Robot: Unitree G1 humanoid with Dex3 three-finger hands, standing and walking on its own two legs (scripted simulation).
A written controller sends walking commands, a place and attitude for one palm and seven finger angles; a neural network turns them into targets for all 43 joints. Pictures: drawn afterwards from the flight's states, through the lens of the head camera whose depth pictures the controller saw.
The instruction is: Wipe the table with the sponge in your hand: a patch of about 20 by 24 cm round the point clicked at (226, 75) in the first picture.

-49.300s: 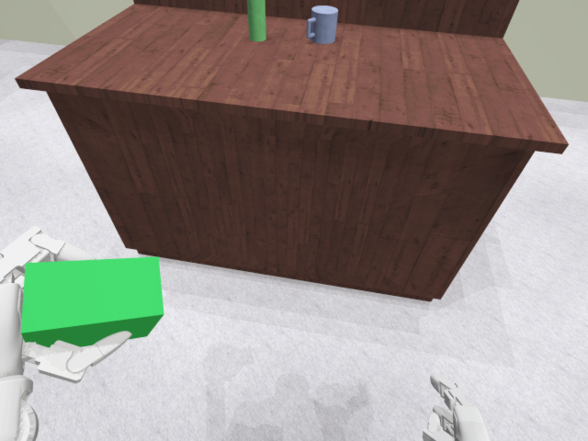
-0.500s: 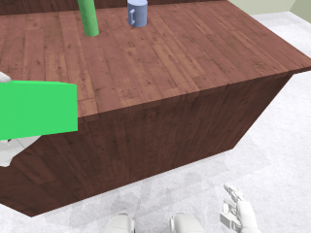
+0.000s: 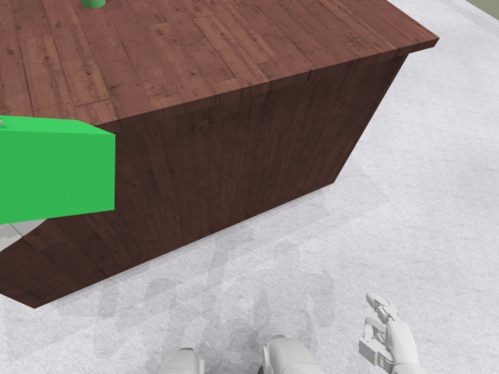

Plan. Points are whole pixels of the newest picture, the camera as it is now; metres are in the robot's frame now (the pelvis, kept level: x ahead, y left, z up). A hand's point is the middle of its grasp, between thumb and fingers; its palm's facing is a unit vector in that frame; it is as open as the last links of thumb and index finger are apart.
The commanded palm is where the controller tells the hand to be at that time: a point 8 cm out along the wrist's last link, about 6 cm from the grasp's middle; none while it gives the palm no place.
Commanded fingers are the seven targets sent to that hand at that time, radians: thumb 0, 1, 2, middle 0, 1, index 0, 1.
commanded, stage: stop stepping back and stand still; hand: left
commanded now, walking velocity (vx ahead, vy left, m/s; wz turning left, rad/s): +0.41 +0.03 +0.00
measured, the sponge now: (43, 161) +0.26 +0.20 +0.26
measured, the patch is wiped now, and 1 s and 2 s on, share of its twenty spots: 1.00 1.00 1.00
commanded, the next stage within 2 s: stand and wait in 0.72 s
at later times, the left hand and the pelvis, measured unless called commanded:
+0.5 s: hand out of the picture +0.13 +0.21 +0.28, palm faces +0.54 -0.76 -0.35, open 10.2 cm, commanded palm +0.07 +0.25 +0.28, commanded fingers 0.00 0.10 1.30 -1.20 -1.60 -1.20 -1.60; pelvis -0.08 -0.04 +0.00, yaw +3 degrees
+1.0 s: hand out of the picture +0.14 +0.21 +0.27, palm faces +0.51 -0.77 -0.37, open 10.2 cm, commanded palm +0.08 +0.25 +0.28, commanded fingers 0.00 0.10 1.30 -1.20 -1.60 -1.20 -1.60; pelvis -0.06 -0.03 +0.01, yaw +3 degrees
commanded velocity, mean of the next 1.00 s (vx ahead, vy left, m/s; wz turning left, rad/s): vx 0.13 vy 0.06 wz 0.00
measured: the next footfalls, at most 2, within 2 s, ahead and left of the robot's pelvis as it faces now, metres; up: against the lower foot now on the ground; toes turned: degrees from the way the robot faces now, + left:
right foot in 0.08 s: +0.01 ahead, -0.14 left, +0.00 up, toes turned +3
left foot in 0.28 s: -0.02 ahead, +0.11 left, +0.00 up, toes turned +4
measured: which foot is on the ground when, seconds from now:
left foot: down 0.00-0.10, up 0.12-0.26, down 0.28-1.00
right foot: up 0.00-0.06, down 0.08-1.00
